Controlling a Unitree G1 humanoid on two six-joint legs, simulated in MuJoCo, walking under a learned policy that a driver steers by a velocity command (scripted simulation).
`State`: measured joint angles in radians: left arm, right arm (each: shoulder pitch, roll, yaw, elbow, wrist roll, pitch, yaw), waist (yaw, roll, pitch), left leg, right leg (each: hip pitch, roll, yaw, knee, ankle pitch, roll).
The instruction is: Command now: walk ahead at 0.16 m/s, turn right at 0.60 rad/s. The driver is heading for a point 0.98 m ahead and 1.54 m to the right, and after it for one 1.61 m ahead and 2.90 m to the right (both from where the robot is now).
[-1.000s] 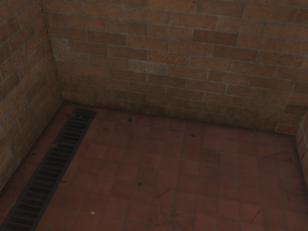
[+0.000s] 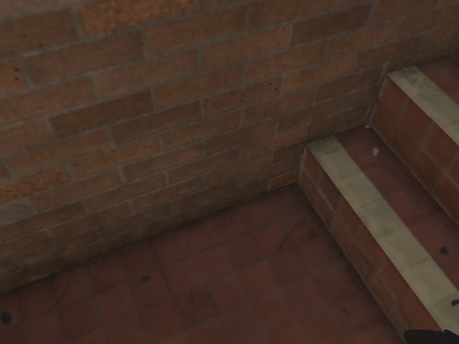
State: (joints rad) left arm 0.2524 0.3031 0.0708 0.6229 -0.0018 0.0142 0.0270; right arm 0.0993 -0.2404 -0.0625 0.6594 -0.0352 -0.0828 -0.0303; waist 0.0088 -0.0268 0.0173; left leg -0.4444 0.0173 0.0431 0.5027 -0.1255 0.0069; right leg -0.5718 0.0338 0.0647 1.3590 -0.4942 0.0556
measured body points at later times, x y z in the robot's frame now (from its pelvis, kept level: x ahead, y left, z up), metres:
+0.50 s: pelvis +0.07 -0.04 +0.01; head +0.11 -0.08 +0.46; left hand +0.30 +0.18 -0.06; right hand +0.16 -0.35 -0.11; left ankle +0.10 +0.11 -0.64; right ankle +0.08 -0.14 -0.73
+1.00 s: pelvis +0.09 -0.02 +0.00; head +0.10 -0.02 +0.45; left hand +0.31 +0.18 -0.10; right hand +0.15 -0.30 -0.10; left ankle +0.12 +0.10 -0.73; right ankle +0.08 -0.14 -0.73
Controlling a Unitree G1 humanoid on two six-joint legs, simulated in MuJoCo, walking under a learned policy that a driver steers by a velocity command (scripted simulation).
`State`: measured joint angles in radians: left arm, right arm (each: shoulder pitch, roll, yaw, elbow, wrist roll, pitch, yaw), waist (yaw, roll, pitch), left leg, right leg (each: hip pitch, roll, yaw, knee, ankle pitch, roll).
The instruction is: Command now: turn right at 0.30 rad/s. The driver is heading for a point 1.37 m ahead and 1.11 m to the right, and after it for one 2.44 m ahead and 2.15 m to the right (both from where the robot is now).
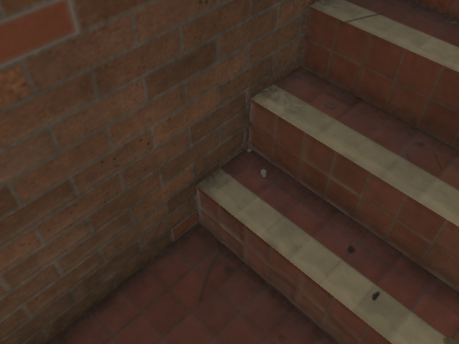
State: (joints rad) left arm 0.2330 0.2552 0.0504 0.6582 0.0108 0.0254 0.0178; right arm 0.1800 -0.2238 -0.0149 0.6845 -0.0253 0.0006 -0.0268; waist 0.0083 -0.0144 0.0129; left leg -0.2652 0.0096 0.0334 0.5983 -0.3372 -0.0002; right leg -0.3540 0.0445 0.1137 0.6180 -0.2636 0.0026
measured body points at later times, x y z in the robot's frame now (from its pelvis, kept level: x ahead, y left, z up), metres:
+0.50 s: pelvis +0.00 -0.02 +0.01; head +0.02 -0.05 +0.46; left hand +0.23 +0.21 -0.06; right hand +0.11 -0.33 -0.08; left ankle +0.04 +0.14 -0.68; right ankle +0.02 -0.11 -0.73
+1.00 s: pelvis -0.01 +0.01 +0.01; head +0.02 -0.01 +0.46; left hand +0.27 +0.15 -0.08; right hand -0.03 -0.30 -0.08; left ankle +0.05 +0.12 -0.73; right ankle -0.09 -0.11 -0.69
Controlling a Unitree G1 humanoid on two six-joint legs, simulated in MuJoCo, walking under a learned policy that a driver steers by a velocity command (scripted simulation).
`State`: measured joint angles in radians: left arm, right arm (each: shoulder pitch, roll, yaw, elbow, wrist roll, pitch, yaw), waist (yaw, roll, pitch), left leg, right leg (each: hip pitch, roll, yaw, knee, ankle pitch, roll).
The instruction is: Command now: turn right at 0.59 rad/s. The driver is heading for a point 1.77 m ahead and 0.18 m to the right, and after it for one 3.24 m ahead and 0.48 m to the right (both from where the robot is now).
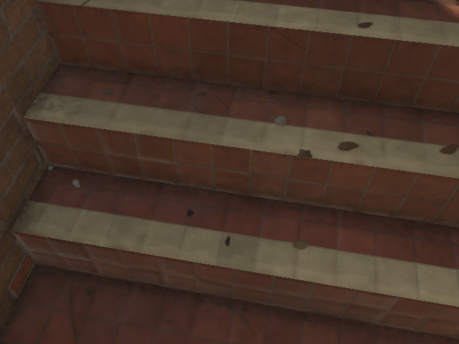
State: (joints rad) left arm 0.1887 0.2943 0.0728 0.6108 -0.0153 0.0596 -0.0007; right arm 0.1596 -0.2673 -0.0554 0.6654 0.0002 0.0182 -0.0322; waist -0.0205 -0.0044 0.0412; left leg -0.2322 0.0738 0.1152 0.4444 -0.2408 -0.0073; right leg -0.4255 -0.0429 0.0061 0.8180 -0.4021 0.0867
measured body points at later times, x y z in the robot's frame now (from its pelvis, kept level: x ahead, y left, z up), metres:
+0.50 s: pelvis +0.02 -0.03 +0.00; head +0.04 -0.05 +0.45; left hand +0.26 +0.19 -0.08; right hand +0.11 -0.34 -0.09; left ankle +0.07 +0.10 -0.72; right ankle -0.01 -0.14 -0.74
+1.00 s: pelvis +0.16 -0.08 -0.01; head +0.19 -0.08 +0.44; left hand +0.42 +0.13 -0.07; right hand +0.17 -0.37 -0.12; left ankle +0.07 +0.07 -0.71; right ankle +0.19 -0.19 -0.74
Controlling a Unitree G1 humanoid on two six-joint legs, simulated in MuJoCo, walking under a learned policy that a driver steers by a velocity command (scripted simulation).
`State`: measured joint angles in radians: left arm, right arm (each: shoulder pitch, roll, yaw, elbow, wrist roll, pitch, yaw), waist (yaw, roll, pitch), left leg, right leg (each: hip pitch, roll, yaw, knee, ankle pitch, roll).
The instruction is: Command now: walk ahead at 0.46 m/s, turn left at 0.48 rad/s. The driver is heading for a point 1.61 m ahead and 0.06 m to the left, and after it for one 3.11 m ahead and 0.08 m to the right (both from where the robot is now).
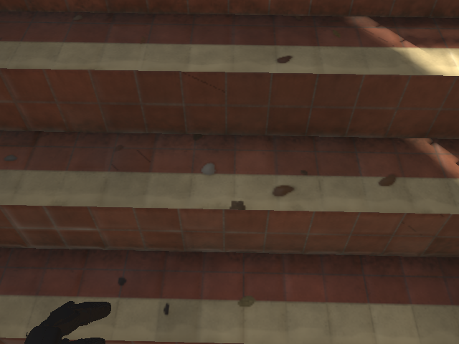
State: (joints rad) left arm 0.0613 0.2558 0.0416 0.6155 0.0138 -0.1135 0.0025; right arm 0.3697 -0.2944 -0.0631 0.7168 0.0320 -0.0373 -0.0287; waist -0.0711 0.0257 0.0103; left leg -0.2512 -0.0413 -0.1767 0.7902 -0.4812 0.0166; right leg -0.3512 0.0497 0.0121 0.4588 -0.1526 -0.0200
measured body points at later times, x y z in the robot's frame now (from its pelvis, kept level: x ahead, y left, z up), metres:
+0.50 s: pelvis +0.17 +0.06 -0.01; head +0.19 +0.08 +0.44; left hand +0.23 +0.34 -0.13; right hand +0.36 -0.16 -0.10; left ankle +0.18 +0.14 -0.73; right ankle +0.14 -0.09 -0.57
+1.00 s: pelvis +0.41 +0.07 +0.13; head +0.39 +0.08 +0.58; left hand +0.54 +0.31 +0.02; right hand +0.55 -0.17 +0.02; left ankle +0.31 +0.21 -0.38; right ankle +0.44 +0.00 -0.53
